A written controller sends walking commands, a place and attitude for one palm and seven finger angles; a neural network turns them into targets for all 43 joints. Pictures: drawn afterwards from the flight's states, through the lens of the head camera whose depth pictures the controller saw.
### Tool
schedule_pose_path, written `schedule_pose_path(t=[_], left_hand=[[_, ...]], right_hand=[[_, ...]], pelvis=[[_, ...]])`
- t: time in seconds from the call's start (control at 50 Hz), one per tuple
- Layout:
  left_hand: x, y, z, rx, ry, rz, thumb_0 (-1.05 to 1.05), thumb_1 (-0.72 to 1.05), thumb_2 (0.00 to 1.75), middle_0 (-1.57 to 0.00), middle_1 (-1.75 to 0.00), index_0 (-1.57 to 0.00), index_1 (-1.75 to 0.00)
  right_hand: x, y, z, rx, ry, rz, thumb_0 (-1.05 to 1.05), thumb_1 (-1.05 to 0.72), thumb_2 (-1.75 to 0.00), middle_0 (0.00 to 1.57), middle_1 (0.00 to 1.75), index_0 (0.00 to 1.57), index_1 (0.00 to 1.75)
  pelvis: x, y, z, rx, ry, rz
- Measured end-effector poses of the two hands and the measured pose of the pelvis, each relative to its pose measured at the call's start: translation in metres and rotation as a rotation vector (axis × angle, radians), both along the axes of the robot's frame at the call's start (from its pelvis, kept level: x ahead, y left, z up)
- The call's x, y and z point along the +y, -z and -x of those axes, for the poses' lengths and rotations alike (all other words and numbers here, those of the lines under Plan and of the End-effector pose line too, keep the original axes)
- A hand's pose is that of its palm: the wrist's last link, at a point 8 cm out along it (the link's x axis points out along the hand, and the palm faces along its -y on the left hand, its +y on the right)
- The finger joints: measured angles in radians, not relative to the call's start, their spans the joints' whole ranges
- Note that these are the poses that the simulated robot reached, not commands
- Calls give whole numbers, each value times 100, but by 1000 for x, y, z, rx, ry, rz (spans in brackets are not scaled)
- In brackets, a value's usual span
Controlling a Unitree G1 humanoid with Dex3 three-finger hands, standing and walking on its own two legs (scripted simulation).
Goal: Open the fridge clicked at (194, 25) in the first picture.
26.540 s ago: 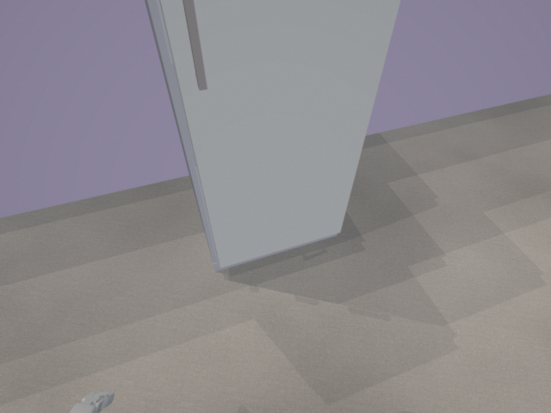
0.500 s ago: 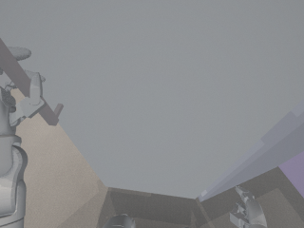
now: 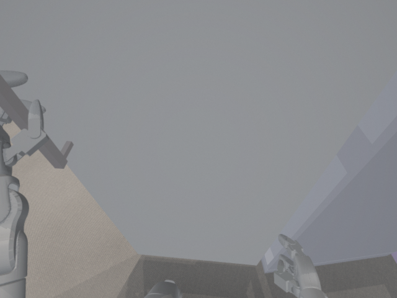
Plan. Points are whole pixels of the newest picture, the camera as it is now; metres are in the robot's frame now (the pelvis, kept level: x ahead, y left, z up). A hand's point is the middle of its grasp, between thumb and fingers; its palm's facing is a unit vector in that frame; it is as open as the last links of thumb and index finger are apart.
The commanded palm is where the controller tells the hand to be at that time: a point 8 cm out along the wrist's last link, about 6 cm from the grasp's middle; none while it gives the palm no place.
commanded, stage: stop walking and hold the door back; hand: left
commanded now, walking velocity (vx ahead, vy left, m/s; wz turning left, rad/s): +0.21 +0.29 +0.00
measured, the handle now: (21, 99) +0.32 +0.28 +0.25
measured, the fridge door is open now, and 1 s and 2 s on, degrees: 78 74 76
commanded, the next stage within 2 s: loosen the grip on the handle in 1.54 s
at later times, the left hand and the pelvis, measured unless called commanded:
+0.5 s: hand (33, 120) +0.30 +0.26 +0.23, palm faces +0.38 -0.90 -0.23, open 5.6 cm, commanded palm +0.27 +0.32 +0.21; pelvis -0.10 +0.00 +0.02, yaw +10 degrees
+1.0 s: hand (41, 115) +0.32 +0.26 +0.23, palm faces +0.30 -0.93 -0.20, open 5.6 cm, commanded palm +0.27 +0.32 +0.21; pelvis -0.09 +0.04 +0.00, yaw +3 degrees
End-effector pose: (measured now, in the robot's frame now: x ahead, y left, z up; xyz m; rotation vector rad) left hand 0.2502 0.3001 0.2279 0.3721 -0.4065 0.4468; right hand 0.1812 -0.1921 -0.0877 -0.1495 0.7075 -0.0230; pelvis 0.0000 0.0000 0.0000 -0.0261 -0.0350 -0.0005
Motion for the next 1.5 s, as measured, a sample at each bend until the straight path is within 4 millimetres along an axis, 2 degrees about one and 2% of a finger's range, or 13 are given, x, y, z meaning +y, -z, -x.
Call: schedule_pose_path(t=[0.08,0.16,0.26,0.34,0.42,0.58,0.66,0.76,0.92,1.02,1.26,1.38,1.5], left_hand=[[-4,-1,18,11,-39,16,-9,63,81,-50,-145,-27,-133],[-2,-4,22,22,-27,22,-10,60,81,-52,-148,-35,-136],[1,-7,17,52,-5,45,-9,59,82,-52,-149,-41,-138],[4,-8,8,60,29,70,-8,59,81,-51,-150,-44,-139],[5,-8,-2,71,68,87,-8,61,78,-49,-150,-45,-140],[5,-15,-23,166,84,87,-6,64,80,-47,-146,-46,-140],[3,-13,-31,157,66,90,-6,66,80,-48,-145,-44,-140],[3,-11,-37,163,78,115,-8,68,79,-48,-144,-43,-140],[9,-5,-39,74,165,107,-8,68,75,-49,-145,-44,-139],[11,-2,-32,46,198,76,-9,68,75,-48,-148,-40,-135],[11,-1,-16,28,190,56,-9,67,76,-49,-149,-39,-134],[11,-2,-19,35,192,56,-9,66,77,-50,-148,-40,-135],[10,-2,-19,37,187,59,-9,67,77,-49,-148,-39,-136]], right_hand=[[-38,-1,18,60,2,84,1,-91,-90,21,30,20,30],[-69,-8,36,106,1,172,1,-91,-90,21,30,20,30],[-88,-16,57,119,3,237,1,-91,-90,20,30,20,29],[-82,-19,77,118,8,257,1,-91,-90,20,30,20,29],[-61,-14,102,119,32,226,1,-91,-90,20,30,20,29],[-15,15,161,284,-6,82,1,-91,-90,20,30,20,30],[-22,37,170,296,33,52,1,-91,-90,21,30,21,30],[-44,30,177,277,111,100,1,-91,-90,21,30,21,30],[-65,3,177,198,206,230,1,-91,-90,20,30,20,29],[-44,-5,166,186,195,203,1,-91,-90,20,30,20,29],[14,4,108,143,53,93,1,-91,-90,21,30,20,30],[17,-3,90,104,46,89,1,-91,-90,21,30,20,30],[6,-11,88,80,75,104,1,-91,-90,21,30,20,30]], pelvis=[[-9,-9,15,-3,-46,-42],[-17,-13,31,2,-99,-69],[-15,-15,54,26,-136,-70],[-5,-13,74,41,-141,-63],[5,-11,92,22,-146,-26],[-3,-13,97,10,-137,3],[-6,2,99,-3,-109,-4],[3,-4,102,-13,-98,-27],[30,-1,95,-16,-73,-16],[37,-5,90,3,-47,-17],[40,-7,76,24,-49,-9],[41,-9,73,26,-49,-11],[41,-10,72,24,-44,-13]])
